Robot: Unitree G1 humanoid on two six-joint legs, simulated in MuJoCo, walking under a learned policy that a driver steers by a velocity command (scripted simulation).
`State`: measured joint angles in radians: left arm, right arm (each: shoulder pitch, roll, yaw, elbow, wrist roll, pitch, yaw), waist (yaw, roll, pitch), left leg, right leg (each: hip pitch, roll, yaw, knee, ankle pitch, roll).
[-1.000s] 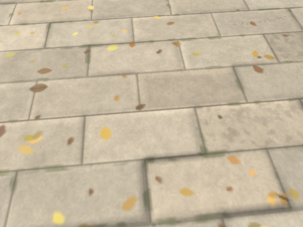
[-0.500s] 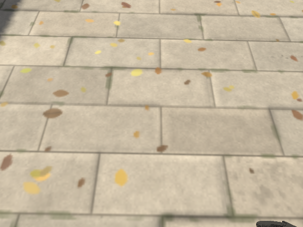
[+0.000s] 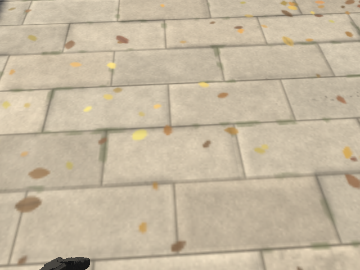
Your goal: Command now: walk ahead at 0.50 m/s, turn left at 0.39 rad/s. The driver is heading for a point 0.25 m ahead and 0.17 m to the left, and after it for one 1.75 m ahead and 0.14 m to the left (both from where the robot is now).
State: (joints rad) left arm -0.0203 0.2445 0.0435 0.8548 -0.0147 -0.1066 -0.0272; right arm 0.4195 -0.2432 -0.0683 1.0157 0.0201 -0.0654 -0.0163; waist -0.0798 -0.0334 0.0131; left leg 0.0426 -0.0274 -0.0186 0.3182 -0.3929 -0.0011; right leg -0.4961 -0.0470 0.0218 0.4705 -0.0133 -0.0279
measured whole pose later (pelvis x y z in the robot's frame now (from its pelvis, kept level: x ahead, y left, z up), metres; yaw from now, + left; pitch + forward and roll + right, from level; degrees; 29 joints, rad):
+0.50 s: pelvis +0.22 +0.02 -0.01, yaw +16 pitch +1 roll -3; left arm 0.21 0.28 0.08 0.94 -0.02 -0.03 0.04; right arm 0.09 -0.27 -0.09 0.73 0.00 -0.02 0.04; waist 0.04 0.03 0.05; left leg -0.48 0.02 0.05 0.55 -0.06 0.09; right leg -0.09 -0.07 -0.27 0.56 -0.43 0.03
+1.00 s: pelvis +0.30 +0.02 +0.00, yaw +23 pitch +1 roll +0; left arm 0.19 0.25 0.05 0.93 0.02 -0.01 0.02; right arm 0.14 -0.23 -0.04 0.77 -0.02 0.00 -0.01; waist 0.01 0.02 0.01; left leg -0.35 -0.07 -0.04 0.51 -0.18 0.04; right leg -0.27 -0.04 0.02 0.55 -0.29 0.03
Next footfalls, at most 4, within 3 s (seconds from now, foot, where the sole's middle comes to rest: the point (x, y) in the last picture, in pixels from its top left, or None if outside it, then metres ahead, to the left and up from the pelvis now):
0.02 right None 0.18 -0.13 -0.76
0.50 left None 0.35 0.14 -0.76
0.92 right None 0.39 -0.09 -0.76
2.66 right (153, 195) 0.78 0.08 -0.76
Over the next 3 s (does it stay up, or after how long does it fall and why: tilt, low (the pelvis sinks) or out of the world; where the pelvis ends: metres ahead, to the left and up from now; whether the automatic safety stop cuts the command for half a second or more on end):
stays up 0.77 0.14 0.02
